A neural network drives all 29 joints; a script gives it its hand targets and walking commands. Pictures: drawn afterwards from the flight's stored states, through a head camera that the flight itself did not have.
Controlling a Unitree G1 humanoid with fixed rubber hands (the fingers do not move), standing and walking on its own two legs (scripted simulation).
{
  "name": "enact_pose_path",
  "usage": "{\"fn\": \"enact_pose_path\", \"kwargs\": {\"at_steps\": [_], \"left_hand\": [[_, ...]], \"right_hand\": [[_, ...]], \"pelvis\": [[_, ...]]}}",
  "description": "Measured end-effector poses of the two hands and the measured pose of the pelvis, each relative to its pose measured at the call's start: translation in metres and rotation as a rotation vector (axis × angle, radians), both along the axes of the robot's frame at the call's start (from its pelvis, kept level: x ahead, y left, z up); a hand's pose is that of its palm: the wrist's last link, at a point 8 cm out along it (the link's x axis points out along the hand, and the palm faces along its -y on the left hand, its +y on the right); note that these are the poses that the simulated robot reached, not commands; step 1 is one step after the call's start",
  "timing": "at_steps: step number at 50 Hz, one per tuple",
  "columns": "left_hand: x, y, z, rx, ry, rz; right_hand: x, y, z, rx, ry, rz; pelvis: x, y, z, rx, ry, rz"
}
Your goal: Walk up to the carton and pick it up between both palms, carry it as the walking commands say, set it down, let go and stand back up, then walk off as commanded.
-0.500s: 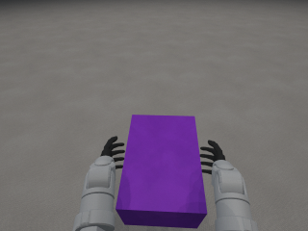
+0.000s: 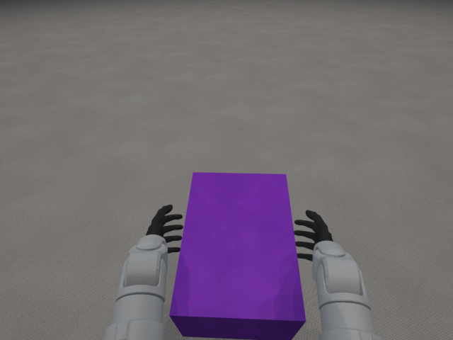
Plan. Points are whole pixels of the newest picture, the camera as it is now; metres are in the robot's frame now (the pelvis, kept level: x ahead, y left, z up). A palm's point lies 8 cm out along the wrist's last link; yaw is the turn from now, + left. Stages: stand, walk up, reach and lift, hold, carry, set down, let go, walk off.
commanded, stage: reach and lift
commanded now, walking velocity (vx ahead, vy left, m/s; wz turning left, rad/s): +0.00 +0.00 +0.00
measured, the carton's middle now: (237, 250) +0.34 +0.00 -0.03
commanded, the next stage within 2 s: hold in 0.36 s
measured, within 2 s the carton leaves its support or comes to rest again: neither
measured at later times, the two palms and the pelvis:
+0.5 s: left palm (154, 249) +0.28 +0.15 +0.05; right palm (324, 256) +0.28 -0.15 +0.05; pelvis +0.00 +0.00 +0.00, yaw +0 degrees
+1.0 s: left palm (153, 251) +0.28 +0.15 +0.05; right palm (323, 255) +0.28 -0.15 +0.05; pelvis +0.00 +0.00 +0.00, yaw +0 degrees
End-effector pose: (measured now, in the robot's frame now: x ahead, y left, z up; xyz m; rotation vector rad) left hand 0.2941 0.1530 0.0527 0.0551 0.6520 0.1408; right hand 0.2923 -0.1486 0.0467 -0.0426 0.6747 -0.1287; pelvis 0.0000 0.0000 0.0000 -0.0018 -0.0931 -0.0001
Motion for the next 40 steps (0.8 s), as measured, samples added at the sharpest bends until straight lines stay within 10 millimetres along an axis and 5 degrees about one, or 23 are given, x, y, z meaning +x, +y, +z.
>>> {"fn": "enact_pose_path", "kwargs": {"at_steps": [40], "left_hand": [[-0.013,0.002,-0.001,0.002,0.003,-0.003]], "right_hand": [[-0.011,0.001,0.001,-0.005,-0.005,0.012]], "pelvis": [[-0.005,0.000,-0.001,-0.001,-0.025,0.008]]}}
